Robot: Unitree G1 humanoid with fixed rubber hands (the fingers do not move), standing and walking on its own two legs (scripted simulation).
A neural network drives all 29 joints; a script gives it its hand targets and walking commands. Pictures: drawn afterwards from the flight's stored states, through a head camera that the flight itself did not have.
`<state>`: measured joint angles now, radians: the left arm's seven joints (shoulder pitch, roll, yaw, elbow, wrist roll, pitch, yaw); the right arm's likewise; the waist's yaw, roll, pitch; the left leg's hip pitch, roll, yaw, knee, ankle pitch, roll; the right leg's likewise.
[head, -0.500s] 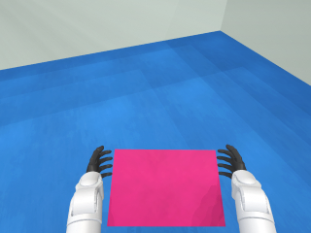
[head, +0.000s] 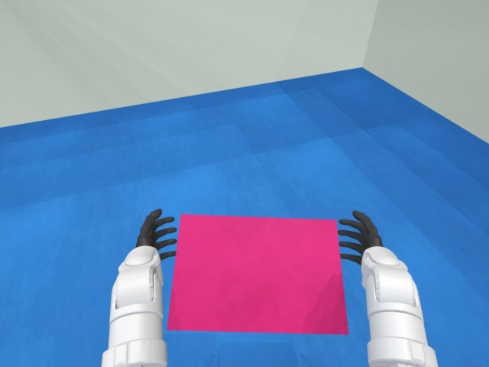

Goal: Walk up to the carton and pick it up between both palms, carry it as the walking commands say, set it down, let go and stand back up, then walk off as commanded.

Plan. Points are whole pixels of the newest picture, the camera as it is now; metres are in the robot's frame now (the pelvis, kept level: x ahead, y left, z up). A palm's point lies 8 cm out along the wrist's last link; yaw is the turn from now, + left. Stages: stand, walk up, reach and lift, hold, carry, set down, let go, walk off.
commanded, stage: hold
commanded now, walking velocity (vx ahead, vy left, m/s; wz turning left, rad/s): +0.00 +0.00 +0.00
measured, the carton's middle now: (255, 275) +0.31 +0.01 -0.05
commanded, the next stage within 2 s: set down in 0.24 s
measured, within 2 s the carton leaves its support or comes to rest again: neither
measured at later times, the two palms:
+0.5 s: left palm (159, 259) +0.30 +0.19 +0.02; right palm (372, 259) +0.30 -0.19 +0.02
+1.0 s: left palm (169, 274) +0.31 +0.19 -0.05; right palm (360, 275) +0.31 -0.19 -0.05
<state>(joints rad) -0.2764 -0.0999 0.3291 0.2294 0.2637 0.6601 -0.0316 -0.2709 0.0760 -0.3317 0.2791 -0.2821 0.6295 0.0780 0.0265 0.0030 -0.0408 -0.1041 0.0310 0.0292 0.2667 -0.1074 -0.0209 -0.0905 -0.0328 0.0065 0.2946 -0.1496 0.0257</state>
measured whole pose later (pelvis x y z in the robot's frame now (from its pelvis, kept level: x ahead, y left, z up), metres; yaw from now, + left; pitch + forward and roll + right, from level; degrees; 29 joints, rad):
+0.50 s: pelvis +0.02 +0.00 +0.00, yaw -1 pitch -2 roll +0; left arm -0.20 -0.11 0.34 0.26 0.32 0.64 -0.09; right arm -0.22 0.07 -0.33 0.33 -0.28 0.62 0.10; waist 0.02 -0.02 -0.04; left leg -0.07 0.01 -0.04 0.25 -0.14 -0.02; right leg -0.05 -0.01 0.04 0.25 -0.16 0.02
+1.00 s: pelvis +0.00 +0.00 -0.02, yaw +0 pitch +13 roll +0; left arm -0.32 -0.09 0.40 0.39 0.29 0.39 -0.07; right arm -0.34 0.08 -0.40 0.42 -0.28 0.39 0.09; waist -0.01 0.00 -0.03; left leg -0.55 0.00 -0.07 0.50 -0.18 -0.02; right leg -0.52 0.00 0.04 0.50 -0.21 0.02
